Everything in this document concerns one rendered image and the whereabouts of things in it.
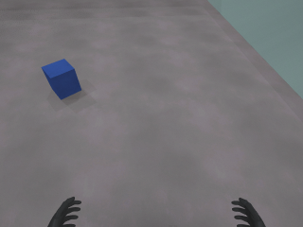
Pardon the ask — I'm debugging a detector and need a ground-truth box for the left robot hand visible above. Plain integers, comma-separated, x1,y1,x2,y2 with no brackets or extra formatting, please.
47,197,81,227

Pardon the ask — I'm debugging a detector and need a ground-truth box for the right robot hand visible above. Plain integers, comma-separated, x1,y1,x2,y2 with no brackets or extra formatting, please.
231,198,266,227

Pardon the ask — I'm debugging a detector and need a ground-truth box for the carton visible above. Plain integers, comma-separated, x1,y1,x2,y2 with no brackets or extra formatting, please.
42,59,81,100

